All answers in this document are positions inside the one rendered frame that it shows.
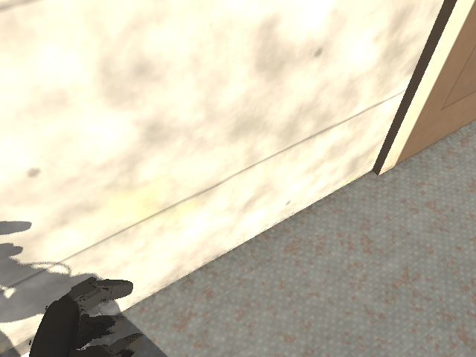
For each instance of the robot left hand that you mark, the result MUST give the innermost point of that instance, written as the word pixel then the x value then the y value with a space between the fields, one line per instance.
pixel 63 329

